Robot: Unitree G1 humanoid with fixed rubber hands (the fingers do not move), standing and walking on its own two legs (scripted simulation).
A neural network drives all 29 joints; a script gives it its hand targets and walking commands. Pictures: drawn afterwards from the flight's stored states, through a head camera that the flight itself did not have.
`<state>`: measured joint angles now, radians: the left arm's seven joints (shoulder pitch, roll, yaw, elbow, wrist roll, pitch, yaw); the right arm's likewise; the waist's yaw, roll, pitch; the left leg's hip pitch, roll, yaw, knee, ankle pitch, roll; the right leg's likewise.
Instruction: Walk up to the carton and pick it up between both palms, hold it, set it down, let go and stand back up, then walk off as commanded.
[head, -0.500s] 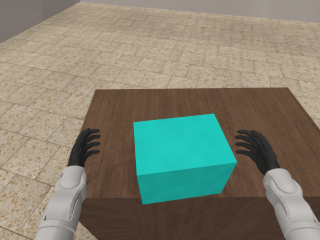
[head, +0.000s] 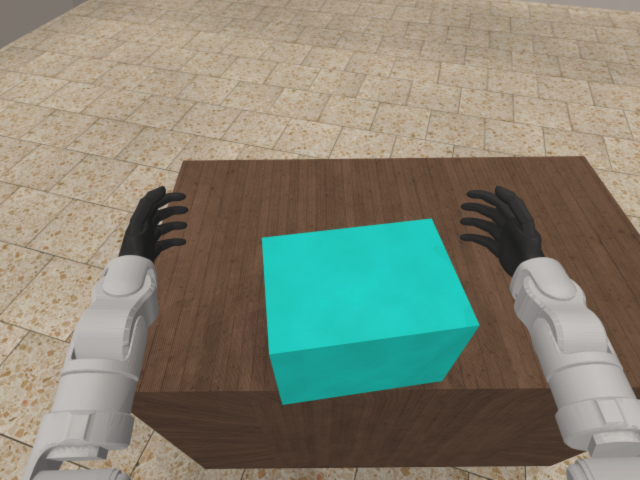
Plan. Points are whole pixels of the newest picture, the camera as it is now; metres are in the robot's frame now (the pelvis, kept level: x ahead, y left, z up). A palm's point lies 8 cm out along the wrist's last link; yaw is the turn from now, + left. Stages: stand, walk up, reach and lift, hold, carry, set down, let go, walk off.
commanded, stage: reach and lift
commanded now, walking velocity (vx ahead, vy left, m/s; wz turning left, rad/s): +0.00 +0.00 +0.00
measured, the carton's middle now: (356, 312) +0.36 -0.04 -0.03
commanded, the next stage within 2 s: none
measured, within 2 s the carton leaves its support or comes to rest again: neither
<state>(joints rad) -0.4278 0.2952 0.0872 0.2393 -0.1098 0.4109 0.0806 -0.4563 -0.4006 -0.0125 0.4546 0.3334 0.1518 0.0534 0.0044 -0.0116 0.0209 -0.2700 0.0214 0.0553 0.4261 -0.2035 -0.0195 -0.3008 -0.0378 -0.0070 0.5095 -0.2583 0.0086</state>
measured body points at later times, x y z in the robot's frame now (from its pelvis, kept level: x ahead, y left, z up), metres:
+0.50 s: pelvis +0.00 +0.00 +0.00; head +0.04 -0.01 +0.45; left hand +0.42 +0.23 +0.11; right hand +0.43 -0.22 +0.10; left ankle +0.01 +0.14 -0.74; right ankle +0.00 -0.12 -0.74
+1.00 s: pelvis +0.01 +0.00 -0.01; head +0.09 +0.00 +0.43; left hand +0.42 +0.22 +0.01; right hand +0.43 -0.23 +0.03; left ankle +0.01 +0.14 -0.74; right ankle +0.00 -0.12 -0.74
